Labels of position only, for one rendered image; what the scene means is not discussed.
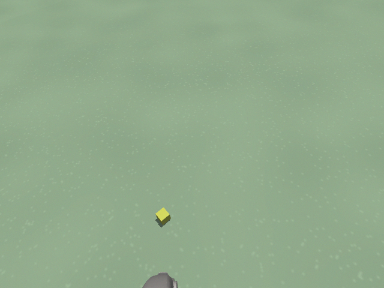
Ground cube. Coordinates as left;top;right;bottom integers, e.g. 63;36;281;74
156;207;171;225

